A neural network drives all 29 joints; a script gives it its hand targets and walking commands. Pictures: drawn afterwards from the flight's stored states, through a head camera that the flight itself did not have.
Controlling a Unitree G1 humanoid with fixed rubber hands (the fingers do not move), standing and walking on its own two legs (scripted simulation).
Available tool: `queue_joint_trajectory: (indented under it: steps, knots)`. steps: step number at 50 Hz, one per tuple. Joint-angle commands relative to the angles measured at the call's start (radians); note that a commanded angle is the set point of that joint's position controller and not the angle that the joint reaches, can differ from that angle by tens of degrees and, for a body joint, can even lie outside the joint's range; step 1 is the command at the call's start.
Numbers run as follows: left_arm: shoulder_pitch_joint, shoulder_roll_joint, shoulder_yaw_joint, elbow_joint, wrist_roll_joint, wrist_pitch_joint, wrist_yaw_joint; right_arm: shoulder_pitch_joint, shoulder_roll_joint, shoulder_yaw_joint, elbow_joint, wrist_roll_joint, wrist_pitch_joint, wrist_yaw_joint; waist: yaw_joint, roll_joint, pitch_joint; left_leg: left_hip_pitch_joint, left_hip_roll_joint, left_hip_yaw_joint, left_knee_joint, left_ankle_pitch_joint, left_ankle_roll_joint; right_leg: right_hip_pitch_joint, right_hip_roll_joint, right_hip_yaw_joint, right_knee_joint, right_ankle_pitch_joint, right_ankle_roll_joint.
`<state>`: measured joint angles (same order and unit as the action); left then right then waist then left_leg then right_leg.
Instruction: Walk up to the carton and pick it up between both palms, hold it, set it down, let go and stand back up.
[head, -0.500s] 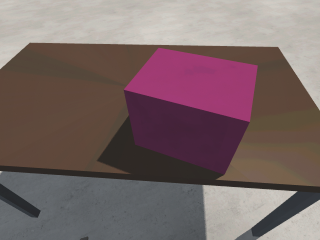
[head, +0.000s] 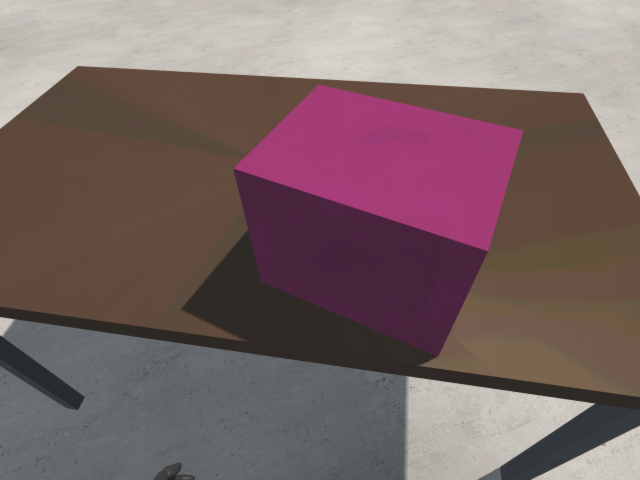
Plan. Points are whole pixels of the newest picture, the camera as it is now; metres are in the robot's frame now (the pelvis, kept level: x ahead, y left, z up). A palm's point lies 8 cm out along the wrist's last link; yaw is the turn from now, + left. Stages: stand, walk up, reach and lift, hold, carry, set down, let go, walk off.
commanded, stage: walk up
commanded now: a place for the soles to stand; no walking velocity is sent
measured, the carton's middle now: (376, 215) +0.45 -0.04 +0.08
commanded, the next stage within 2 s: reach and lift in 0.58 s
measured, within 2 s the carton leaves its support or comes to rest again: neither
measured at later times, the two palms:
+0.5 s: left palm out of the picture +0.05 +0.26 -0.11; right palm out of the picture +0.08 -0.27 -0.10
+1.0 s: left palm out of the picture +0.13 +0.23 -0.06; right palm out of the picture +0.08 -0.26 -0.05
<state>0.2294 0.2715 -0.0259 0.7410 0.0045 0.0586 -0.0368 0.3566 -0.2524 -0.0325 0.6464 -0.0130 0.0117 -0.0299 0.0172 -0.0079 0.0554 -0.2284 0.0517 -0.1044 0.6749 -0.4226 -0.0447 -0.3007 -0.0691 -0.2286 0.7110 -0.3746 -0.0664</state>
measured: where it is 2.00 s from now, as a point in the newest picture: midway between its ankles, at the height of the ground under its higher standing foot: outside the picture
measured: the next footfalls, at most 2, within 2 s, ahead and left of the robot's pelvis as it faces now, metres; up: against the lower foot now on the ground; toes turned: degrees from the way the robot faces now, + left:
none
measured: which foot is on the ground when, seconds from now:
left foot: down 0.00-1.00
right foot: down 0.00-1.00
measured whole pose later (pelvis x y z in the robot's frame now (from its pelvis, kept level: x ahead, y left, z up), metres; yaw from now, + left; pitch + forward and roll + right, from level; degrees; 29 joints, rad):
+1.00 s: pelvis -0.05 -0.01 +0.01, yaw -3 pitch -6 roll +1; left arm 0.23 0.28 0.08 0.28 0.02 0.39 -0.02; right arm 0.18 -0.16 -0.03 0.75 0.00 -0.19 -0.03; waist 0.00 -0.12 0.09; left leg -0.17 0.10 -0.02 0.59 -0.31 -0.04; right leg -0.26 -0.02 -0.19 0.61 -0.25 -0.08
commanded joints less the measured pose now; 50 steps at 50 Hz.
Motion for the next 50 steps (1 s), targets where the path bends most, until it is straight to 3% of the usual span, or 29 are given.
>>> queue_joint_trajectory:
  steps: [1, 2, 4, 5, 7, 9, 11, 13, 15, 16, 18, 20, 22, 24, 26, 27, 29, 30, 31, 32, 34, 35, 38, 40, 42, 44, 48, 50]
  knots:
    - [-0.024, 0.164, 0.050, -0.108, 0.012, -0.021, -0.002, 0.051, -0.213, -0.071, -0.102, -0.004, -0.038, -0.006, -0.006, 0.060, -0.041, -0.066, 0.074, -0.138, -0.170, 0.307, 0.119, 0.036, -0.056, 0.121, -0.100, 0.255, 0.004]
    - [-0.016, 0.162, 0.052, -0.110, 0.014, -0.023, -0.004, 0.039, -0.223, -0.074, -0.104, -0.005, -0.037, -0.006, -0.001, 0.085, -0.043, -0.101, 0.092, -0.169, -0.189, 0.274, 0.136, 0.065, -0.053, 0.138, -0.091, 0.237, 0.012]
    - [0.011, 0.176, 0.062, -0.105, 0.014, -0.029, -0.006, 0.005, -0.209, -0.070, -0.112, -0.008, -0.034, -0.004, 0.016, 0.083, -0.038, -0.155, 0.069, -0.139, -0.170, 0.222, 0.128, 0.119, -0.066, 0.165, -0.136, 0.214, 0.003]
    - [0.024, 0.190, 0.069, -0.102, 0.014, -0.034, -0.005, -0.005, -0.188, -0.064, -0.117, -0.008, -0.032, -0.002, 0.024, 0.054, -0.036, -0.175, 0.033, -0.089, -0.128, 0.211, 0.105, 0.140, -0.086, 0.183, -0.178, 0.205, -0.012]
    - [0.042, 0.223, 0.080, -0.091, 0.008, -0.038, 0.002, 0.000, -0.133, -0.050, -0.121, -0.003, -0.029, -0.001, 0.028, -0.045, -0.040, -0.156, -0.054, 0.057, 0.020, 0.133, 0.055, 0.120, -0.191, 0.256, -0.306, 0.144, -0.075]
    - [0.004, 0.214, 0.072, -0.095, 0.002, -0.033, 0.006, 0.032, -0.113, -0.047, -0.113, 0.000, -0.030, -0.005, 0.000, -0.062, -0.012, -0.105, -0.052, 0.101, 0.014, 0.043, 0.053, 0.044, -0.241, 0.260, -0.336, 0.133, -0.118]
    - [-0.029, 0.200, 0.060, -0.106, 0.002, -0.028, 0.003, 0.051, -0.126, -0.053, -0.106, 0.001, -0.041, -0.005, -0.023, -0.034, -0.023, -0.036, -0.026, 0.055, -0.082, 0.147, 0.070, -0.006, -0.191, 0.182, -0.282, 0.147, -0.077]
    - [-0.024, 0.182, 0.056, -0.116, 0.008, -0.025, -0.001, 0.040, -0.170, -0.067, -0.103, -0.003, -0.046, -0.004, -0.012, 0.021, -0.045, -0.041, 0.021, -0.054, -0.136, 0.268, 0.095, 0.013, -0.106, 0.111, -0.178, 0.162, -0.020]
    - [0.001, 0.166, 0.056, -0.121, 0.014, -0.024, -0.006, 0.021, -0.214, -0.076, -0.104, -0.007, -0.044, -0.004, 0.000, 0.085, -0.072, -0.092, 0.081, -0.170, -0.185, 0.252, 0.136, 0.067, -0.059, 0.119, -0.103, 0.166, 0.014]
    - [0.014, 0.167, 0.059, -0.120, 0.015, -0.025, -0.007, 0.006, -0.219, -0.076, -0.106, -0.008, -0.042, -0.004, 0.007, 0.099, -0.071, -0.124, 0.090, -0.188, -0.195, 0.214, 0.147, 0.093, -0.059, 0.140, -0.108, 0.154, 0.017]
    - [0.047, 0.187, 0.071, -0.114, 0.015, -0.032, -0.005, -0.020, -0.194, -0.067, -0.112, -0.009, -0.036, -0.002, 0.026, 0.070, -0.066, -0.183, 0.046, -0.126, -0.152, 0.168, 0.122, 0.153, -0.086, 0.172, -0.175, 0.135, 0.000]
    - [0.070, 0.227, 0.083, -0.100, 0.012, -0.038, 0.003, -0.018, -0.133, -0.050, -0.117, -0.006, -0.030, 0.000, 0.035, -0.045, -0.058, -0.183, -0.054, 0.040, 0.009, 0.111, 0.061, 0.146, -0.199, 0.247, -0.320, 0.068, -0.057]
    - [0.040, 0.221, 0.077, -0.098, 0.005, -0.034, 0.009, 0.021, -0.113, -0.046, -0.106, -0.004, -0.030, -0.003, 0.007, -0.068, -0.015, -0.136, -0.052, 0.101, 0.026, 0.010, 0.053, 0.065, -0.262, 0.261, -0.361, 0.056, -0.107]
    - [0.005, 0.208, 0.063, -0.107, 0.002, -0.029, 0.006, 0.043, -0.124, -0.052, -0.097, -0.001, -0.040, -0.004, -0.021, -0.038, -0.010, -0.056, -0.029, 0.064, -0.074, 0.109, 0.071, -0.007, -0.215, 0.180, -0.314, 0.079, -0.077]
    - [0.006, 0.188, 0.057, -0.114, 0.006, -0.026, 0.000, 0.036, -0.163, -0.065, -0.093, -0.004, -0.047, -0.003, -0.014, 0.010, -0.023, -0.045, 0.012, -0.041, -0.139, 0.225, 0.094, -0.010, -0.132, 0.107, -0.216, 0.093, -0.022]
    - [0.017, 0.178, 0.058, -0.118, 0.009, -0.024, -0.002, 0.025, -0.192, -0.071, -0.092, -0.006, -0.047, -0.003, -0.004, 0.046, -0.032, -0.077, 0.044, -0.112, -0.164, 0.240, 0.113, 0.018, -0.088, 0.093, -0.161, 0.097, 0.000]
    - [0.050, 0.167, 0.060, -0.117, 0.014, -0.024, -0.005, 0.002, -0.221, -0.075, -0.092, -0.007, -0.043, -0.003, 0.011, 0.101, -0.042, -0.154, 0.088, -0.198, -0.212, 0.162, 0.150, 0.084, -0.065, 0.130, -0.122, 0.086, 0.020]
    - [-0.413, 0.227, 0.079, -0.424, -0.045, 0.133, 0.040, -0.499, -0.050, -0.116, 0.109, -0.093, -0.170, 0.014, -0.045, 0.074, -0.133, -0.316, 0.008, 0.172, -0.006, 0.165, 0.032, 0.017, 0.026, 0.175, -0.060, 0.109, 0.006]
    - [-0.255, 0.177, 0.079, -0.419, -0.021, 0.231, 0.069, -0.389, -0.101, -0.140, 0.211, -0.094, -0.211, 0.042, -0.058, 0.068, -0.066, -0.342, -0.009, 0.177, -0.004, 0.161, 0.014, 0.058, 0.035, 0.172, -0.054, 0.156, 0.004]
    - [-0.227, 0.172, 0.096, -0.448, -0.006, 0.270, 0.070, -0.401, -0.126, -0.144, 0.201, -0.088, -0.224, 0.056, -0.052, 0.027, -0.085, -0.335, -0.019, 0.173, -0.006, 0.187, 0.016, 0.074, 0.036, 0.168, -0.058, 0.183, 0.016]
    - [-0.153, 0.176, 0.127, -0.429, 0.009, 0.299, 0.047, -0.351, -0.117, -0.122, 0.205, -0.088, -0.222, 0.050, -0.050, -0.070, -0.096, -0.357, -0.030, 0.174, 0.004, 0.194, 0.033, 0.169, 0.021, 0.169, -0.041, 0.284, 0.062]
    - [-0.120, 0.192, 0.144, -0.447, 0.015, 0.294, 0.036, -0.325, -0.113, -0.106, 0.196, -0.083, -0.236, 0.042, -0.044, -0.091, -0.127, -0.354, -0.036, 0.176, -0.010, 0.207, 0.045, 0.238, 0.011, 0.175, -0.049, 0.361, 0.083]
    - [0.019, 0.188, 0.190, -0.536, 0.027, 0.266, 0.028, -0.257, -0.114, -0.066, 0.163, -0.028, -0.302, 0.022, -0.013, -0.086, -0.254, -0.246, -0.065, 0.167, -0.051, 0.342, 0.048, 0.410, 0.005, 0.219, -0.102, 0.603, 0.112]
    - [0.084, 0.172, 0.204, -0.571, 0.037, 0.269, 0.027, -0.228, -0.114, -0.051, 0.133, 0.008, -0.318, 0.013, -0.004, -0.066, -0.293, -0.216, -0.078, 0.164, -0.086, 0.378, 0.036, 0.477, 0.004, 0.253, -0.140, 0.645, 0.109]
    - [0.108, 0.172, 0.204, -0.578, 0.039, 0.286, 0.025, -0.221, -0.106, -0.041, 0.084, 0.024, -0.307, 0.002, -0.001, -0.055, -0.276, -0.226, -0.088, 0.172, -0.122, 0.339, 0.032, 0.504, -0.001, 0.278, -0.180, 0.584, 0.107]
    - [0.091, 0.185, 0.200, -0.563, 0.034, 0.308, 0.021, -0.242, -0.083, -0.036, 0.019, 0.024, -0.278, -0.011, 0.008, -0.050, -0.203, -0.251, -0.097, 0.188, -0.160, 0.257, 0.037, 0.483, -0.009, 0.294, -0.225, 0.440, 0.107]
    - [-0.025, 0.203, 0.183, -0.537, 0.017, 0.359, 0.028, -0.314, -0.018, -0.049, -0.142, 0.007, -0.177, -0.017, 0.045, -0.009, 0.003, -0.237, -0.090, 0.221, -0.230, 0.117, 0.049, 0.313, -0.014, 0.300, -0.355, -0.053, 0.083]
    - [-0.108, 0.203, 0.174, -0.563, 0.006, 0.375, 0.038, -0.345, 0.003, -0.060, -0.236, 0.006, -0.119, -0.011, 0.051, 0.008, 0.054, -0.209, -0.080, 0.225, -0.249, 0.056, 0.057, 0.238, -0.017, 0.302, -0.399, -0.232, 0.067]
